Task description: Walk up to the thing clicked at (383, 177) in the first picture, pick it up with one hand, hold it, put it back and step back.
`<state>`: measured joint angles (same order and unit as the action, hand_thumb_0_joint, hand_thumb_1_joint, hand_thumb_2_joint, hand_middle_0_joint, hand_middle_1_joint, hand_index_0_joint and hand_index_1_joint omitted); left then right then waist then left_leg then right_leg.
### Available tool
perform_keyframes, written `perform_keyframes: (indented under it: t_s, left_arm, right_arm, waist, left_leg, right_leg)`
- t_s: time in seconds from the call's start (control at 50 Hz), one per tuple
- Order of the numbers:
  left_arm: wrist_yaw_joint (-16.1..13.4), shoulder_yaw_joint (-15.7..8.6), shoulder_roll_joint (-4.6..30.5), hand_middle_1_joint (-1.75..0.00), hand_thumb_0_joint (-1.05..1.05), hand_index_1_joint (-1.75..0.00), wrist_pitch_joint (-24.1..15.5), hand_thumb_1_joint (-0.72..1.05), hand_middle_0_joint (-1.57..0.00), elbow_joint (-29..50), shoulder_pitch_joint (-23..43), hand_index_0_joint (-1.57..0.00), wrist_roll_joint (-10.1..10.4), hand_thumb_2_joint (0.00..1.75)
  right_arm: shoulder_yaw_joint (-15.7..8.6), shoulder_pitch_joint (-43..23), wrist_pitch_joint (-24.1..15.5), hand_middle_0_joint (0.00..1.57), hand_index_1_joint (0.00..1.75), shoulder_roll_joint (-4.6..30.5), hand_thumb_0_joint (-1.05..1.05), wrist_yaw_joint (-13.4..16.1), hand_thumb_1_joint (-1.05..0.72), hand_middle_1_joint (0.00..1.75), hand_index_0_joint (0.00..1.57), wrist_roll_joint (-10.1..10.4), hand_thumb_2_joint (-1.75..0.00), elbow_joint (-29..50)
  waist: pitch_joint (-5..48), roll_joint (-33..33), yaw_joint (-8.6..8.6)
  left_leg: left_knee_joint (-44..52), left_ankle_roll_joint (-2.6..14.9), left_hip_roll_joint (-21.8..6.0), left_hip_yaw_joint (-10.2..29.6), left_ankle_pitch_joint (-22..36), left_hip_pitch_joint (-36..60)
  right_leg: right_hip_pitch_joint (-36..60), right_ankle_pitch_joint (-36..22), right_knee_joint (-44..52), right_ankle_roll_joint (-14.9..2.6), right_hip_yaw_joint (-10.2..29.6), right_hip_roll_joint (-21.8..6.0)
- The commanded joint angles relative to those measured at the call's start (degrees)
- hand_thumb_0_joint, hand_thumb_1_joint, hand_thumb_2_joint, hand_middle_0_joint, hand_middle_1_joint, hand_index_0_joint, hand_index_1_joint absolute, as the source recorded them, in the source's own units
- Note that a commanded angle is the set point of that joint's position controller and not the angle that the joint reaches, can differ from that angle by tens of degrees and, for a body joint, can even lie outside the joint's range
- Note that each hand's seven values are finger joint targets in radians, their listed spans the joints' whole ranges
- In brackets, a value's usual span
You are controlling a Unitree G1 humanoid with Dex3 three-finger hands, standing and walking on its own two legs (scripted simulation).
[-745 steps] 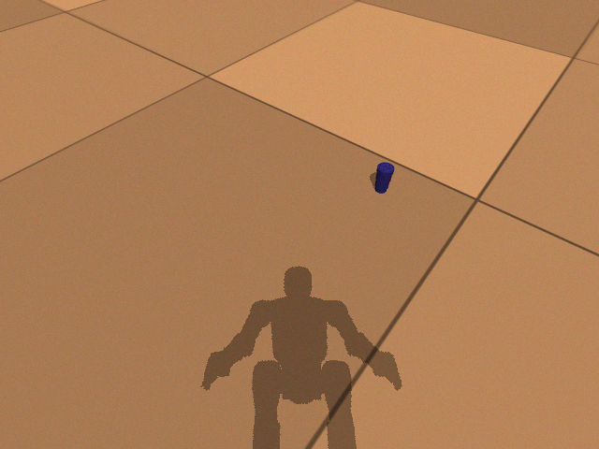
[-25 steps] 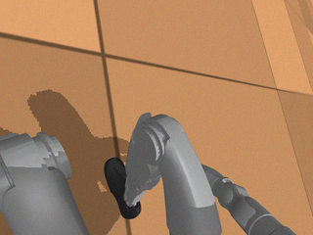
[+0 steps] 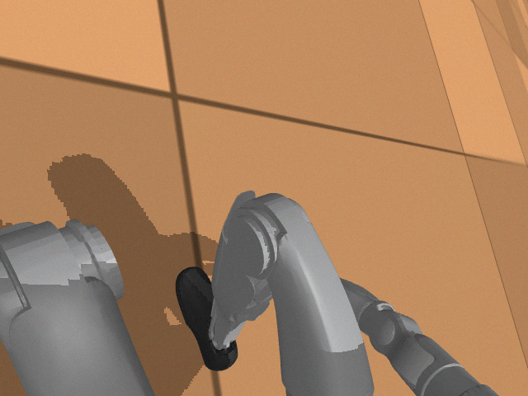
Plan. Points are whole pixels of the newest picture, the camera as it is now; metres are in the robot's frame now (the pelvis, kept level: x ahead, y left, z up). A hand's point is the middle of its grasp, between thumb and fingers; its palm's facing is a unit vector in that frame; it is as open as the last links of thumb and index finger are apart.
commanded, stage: settle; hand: left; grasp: from the side
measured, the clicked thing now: out of the picture +0.39 +0.32 -0.21
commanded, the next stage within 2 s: lift in 1.80 s
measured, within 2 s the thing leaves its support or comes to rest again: leaves its support in 0.18 s
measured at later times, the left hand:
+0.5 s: hand out of the picture +0.36 +0.34 -0.10, palm faces +0.48 -0.88 +0.00, open 9.9 cm
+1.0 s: hand out of the picture +0.34 +0.33 -0.01, palm faces +0.46 -0.88 -0.06, open 9.9 cm
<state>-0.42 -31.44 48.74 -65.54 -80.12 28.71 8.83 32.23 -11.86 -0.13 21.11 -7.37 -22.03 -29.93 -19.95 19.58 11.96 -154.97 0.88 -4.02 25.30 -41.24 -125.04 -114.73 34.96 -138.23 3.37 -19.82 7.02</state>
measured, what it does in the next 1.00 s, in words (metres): rises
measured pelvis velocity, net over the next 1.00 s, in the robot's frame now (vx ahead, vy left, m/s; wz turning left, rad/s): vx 0.03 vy -0.02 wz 0.17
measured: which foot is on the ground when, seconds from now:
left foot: down 0.00-1.00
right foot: down 0.00-1.00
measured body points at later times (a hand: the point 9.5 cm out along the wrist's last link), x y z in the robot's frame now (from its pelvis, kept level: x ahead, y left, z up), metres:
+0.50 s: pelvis +0.01 -0.01 +0.02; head +0.18 +0.19 +0.39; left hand +0.33 +0.39 -0.10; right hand +0.23 -0.22 -0.02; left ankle +0.09 +0.12 -0.24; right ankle +0.15 -0.11 -0.24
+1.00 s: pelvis +0.03 -0.02 +0.06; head +0.21 +0.12 +0.45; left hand +0.31 +0.38 +0.00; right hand +0.26 -0.22 -0.04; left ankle +0.09 +0.12 -0.24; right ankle +0.15 -0.11 -0.24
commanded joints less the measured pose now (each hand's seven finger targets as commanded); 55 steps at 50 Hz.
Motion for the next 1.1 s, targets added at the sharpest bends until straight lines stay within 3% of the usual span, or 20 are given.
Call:
perform_keyframes:
  t_s: [0.0,0.02,0.08,0.14,0.16,0.24,0.28,0.32,0.4,0.42,0.5,0.56,0.62,0.64,0.7,0.82,0.94,0.98,1.02,1.08]
  left_arm:
    - [0.75,-0.95,9.45,-1.31,0.00,-1.32,-4.19,0.30,-1.24,11.91,8.66,-1.24,0.20,1.23]
    - [0.62,-1.45,10.80,-1.30,0.00,-1.31,-4.28,0.29,-1.22,14.25,9.35,-1.22,-0.21,1.22]
    - [0.65,1.07,6.24,-1.33,0.00,-1.34,-2.83,0.26,-1.24,15.52,8.49,-1.24,-0.34,1.23]
    - [-0.40,-3.54,12.82,-1.31,0.00,-1.32,-2.59,0.24,-1.23,27.90,11.40,-1.23,-0.24,1.21]
    - [-0.13,-0.99,8.42,-1.30,0.00,-1.32,-1.85,0.27,-1.23,28.99,9.94,-1.24,-0.11,1.20]
    - [0.23,3.06,2.15,-1.33,0.00,-1.35,2.01,0.23,-1.26,30.06,9.00,-1.26,-0.12,1.23]
    - [0.27,1.32,5.80,-1.33,0.00,-1.35,3.19,0.20,-1.25,37.50,12.02,-1.25,-0.52,1.21]
    - [0.65,1.84,4.42,-1.32,0.00,-1.33,5.18,0.20,-1.24,39.19,9.59,-1.24,-0.62,1.19]
    - [2.23,8.29,-6.74,-1.32,0.00,-1.33,9.40,0.22,-1.25,35.92,5.79,-1.25,0.69,1.19]
    - [2.20,6.43,-5.45,-1.32,0.00,-1.33,9.83,0.21,-1.24,39.37,7.18,-1.25,1.32,1.19]
    - [2.32,5.60,-4.13,-1.32,0.00,-1.33,13.10,0.23,-1.23,43.75,4.56,-1.24,0.63,1.18]
    - [2.78,8.13,-8.64,-1.31,0.00,-1.32,15.39,0.23,-1.22,43.55,3.59,-1.23,0.85,1.18]
    - [2.66,7.09,-7.75,-1.29,0.00,-1.30,15.91,0.25,-1.20,47.80,8.05,-1.21,1.37,1.17]
    - [2.47,5.33,-5.80,-1.28,0.00,-1.29,15.96,0.23,-1.18,50.62,8.43,-1.19,1.38,1.15]
    - [3.25,6.83,-7.84,-1.29,0.00,-1.30,16.87,0.25,-1.19,52.16,6.26,-1.19,0.90,1.16]
    - [4.60,5.87,-9.20,-1.28,0.00,-1.30,17.88,0.25,-1.18,55.85,8.57,-1.18,2.27,1.17]
    - [6.39,6.30,-10.62,-1.29,0.00,-1.31,19.94,0.21,-1.17,56.46,7.34,-1.18,2.60,1.18]
    - [7.16,7.36,-13.56,-1.29,0.00,-1.30,21.19,0.19,-1.18,52.28,5.72,-1.18,2.87,1.17]
    - [7.37,4.92,-11.88,-1.29,0.00,-1.31,21.61,0.19,-1.18,52.45,6.16,-1.18,3.11,1.18]
    - [8.58,5.43,-12.95,-1.32,0.00,-1.33,22.70,0.16,-1.19,53.10,4.24,-1.20,3.10,1.19]
  right_arm:
    - [-8.42,0.62,0.25,0.20,0.30,21.16,0.00,1.16,-0.88,0.30,0.20,0.10,-0.90,0.38]
    - [-8.75,0.62,0.27,0.20,0.30,21.31,0.00,1.12,-0.88,0.30,0.20,0.19,-0.90,0.83]
    - [-9.71,1.14,0.29,0.20,0.30,20.88,0.00,0.82,-0.89,0.30,0.20,0.66,-0.90,0.47]
    - [-11.46,2.67,0.29,0.20,0.30,21.04,0.00,0.89,-0.89,0.30,0.20,1.11,-0.90,0.71]
    - [-11.92,2.65,0.24,0.20,0.30,20.29,0.00,0.70,-0.89,0.30,0.20,1.36,-0.90,1.38]
    - [-13.98,5.33,0.54,0.20,0.30,19.04,0.00,0.72,-0.89,0.30,0.20,2.84,-0.90,-0.97]
    - [-15.61,5.96,0.45,0.20,0.30,18.75,0.00,0.91,-0.88,0.30,0.20,3.54,-0.90,-1.06]
    - [-16.99,6.10,0.52,0.20,0.30,18.52,0.00,0.81,-0.88,0.30,0.20,4.43,-0.89,0.27]
    - [-19.08,8.71,0.35,0.20,0.30,16.35,0.00,0.24,-0.88,0.30,0.20,6.48,-0.89,-2.18]
    - [-19.96,9.27,0.31,0.20,0.30,16.51,0.00,0.30,-0.87,0.30,0.20,7.06,-0.89,-2.04]
    - [-22.41,9.98,0.61,0.20,0.30,15.76,0.00,0.31,-0.87,0.30,0.20,9.04,-0.89,-1.17]
    - [-23.55,9.50,0.76,0.20,0.30,13.78,0.00,0.42,-0.87,0.30,0.20,10.66,-0.89,-0.78]
    - [-24.80,10.09,0.58,0.20,0.30,13.05,0.00,0.96,-0.86,0.30,0.20,11.59,-0.89,-1.12]
    - [-25.33,10.60,0.60,0.20,0.30,12.58,0.00,1.14,-0.86,0.30,0.20,11.83,-0.89,-1.22]
    - [-26.56,11.30,0.78,0.20,0.30,11.50,0.00,1.60,-0.87,0.30,0.20,12.39,-0.89,-0.95]
    - [-28.42,13.76,0.75,0.20,0.30,9.96,0.00,2.52,-0.87,0.30,0.20,13.67,-0.89,-2.08]
    - [-30.37,15.65,1.00,0.20,0.30,8.29,0.00,2.96,-0.87,0.30,0.20,14.83,-0.89,-4.21]
    - [-30.73,15.60,1.02,0.20,0.30,8.27,0.00,3.07,-0.87,0.30,0.20,15.37,-0.89,-4.49]
    - [-31.31,16.59,1.04,0.20,0.30,8.19,0.00,3.15,-0.87,0.30,0.20,15.67,-0.89,-5.03]
    - [-32.14,16.88,1.47,0.20,0.30,7.72,0.00,3.32,-0.87,0.30,0.20,16.28,-0.89,-4.40]
  waist:
    - [30.37,-37.31,5.34]
    - [30.71,-38.79,5.16]
    - [29.97,-39.25,5.46]
    - [36.74,-43.99,3.67]
    - [37.13,-44.24,3.86]
    - [36.77,-43.41,4.00]
    - [39.57,-45.27,1.91]
    - [41.67,-44.75,1.10]
    - [40.87,-37.75,1.09]
    - [42.35,-38.09,-0.12]
    - [46.84,-38.52,-3.34]
    - [46.17,-36.50,-3.70]
    - [47.79,-37.39,-3.95]
    - [50.06,-37.95,-5.27]
    - [53.11,-38.18,-5.56]
    - [57.74,-36.97,-5.97]
    - [59.66,-34.37,-7.33]
    - [57.65,-32.56,-6.70]
    - [59.18,-31.23,-7.79]
    - [60.97,-29.08,-8.63]
  left_leg:
    - [21.89,-2.78,-3.69,-5.14,6.15,21.92]
    - [22.63,-2.93,-3.74,-4.99,6.25,22.30]
    - [23.95,-2.94,-3.73,-4.81,3.44,22.36]
    - [24.23,-3.21,-3.47,-5.92,7.39,26.05]
    - [24.69,-3.35,-3.30,-6.14,7.80,27.02]
    - [26.39,-3.35,-2.98,-6.80,5.84,26.08]
    - [26.24,-3.04,-2.67,-8.18,5.96,25.88]
    - [26.39,-2.86,-2.30,-8.94,7.63,25.86]
    - [26.38,-2.02,-1.22,-10.27,6.12,21.73]
    - [27.32,-1.91,-1.04,-10.33,5.07,21.83]
    - [29.72,-1.76,-0.64,-11.03,4.40,22.50]
    - [30.85,-1.17,-0.27,-12.42,0.80,20.43]
    - [31.44,-0.91,-0.02,-13.41,-0.42,20.57]
    - [31.64,-0.83,0.06,-14.00,0.15,21.75]
    - [32.15,-0.92,0.21,-14.84,2.80,23.80]
    - [32.91,-0.66,0.59,-16.17,6.15,25.82]
    - [33.37,-0.22,1.18,-18.08,7.96,24.87]
    - [33.97,-0.10,1.46,-18.27,7.58,23.57]
    - [33.51,-0.05,1.37,-18.46,9.70,24.15]
    - [33.70,0.31,1.64,-19.40,11.72,23.53]
  right_leg:
    - [11.69,-8.44,8.54,-3.67,-4.01,1.63]
    - [11.31,-8.53,7.99,-3.77,-4.02,1.34]
    - [9.60,-6.74,8.03,-3.84,-3.68,1.05]
    - [11.34,-9.57,7.71,-4.13,-2.48,0.82]
    - [11.00,-9.68,7.71,-4.29,-2.20,0.59]
    - [8.46,-8.08,8.79,-4.64,-0.96,0.41]
    - [8.21,-8.72,9.15,-4.80,0.30,0.16]
    - [8.69,-9.98,9.22,-4.91,0.72,-0.01]
    - [7.63,-8.34,11.26,-4.95,1.73,-0.13]
    - [7.51,-7.41,11.51,-4.94,1.85,-0.32]
    - [6.37,-6.25,11.43,-5.23,2.71,-1.00]
    - [5.33,-3.16,13.18,-5.50,4.07,-1.05]
    - [5.38,-2.24,14.17,-5.53,5.28,-1.37]
    - [6.21,-2.33,14.55,-5.65,5.96,-1.41]
    - [6.04,-3.46,14.58,-6.02,7.32,-1.77]
    - [7.84,-5.31,16.12,-6.09,9.50,-2.43]
    - [9.52,-5.74,17.92,-5.89,11.30,-2.92]
    - [8.52,-5.16,18.21,-5.90,10.96,-3.12]
    - [9.86,-6.79,18.43,-5.76,11.14,-3.19]
    - [12.66,-8.23,19.26,-5.46,11.82,-3.61]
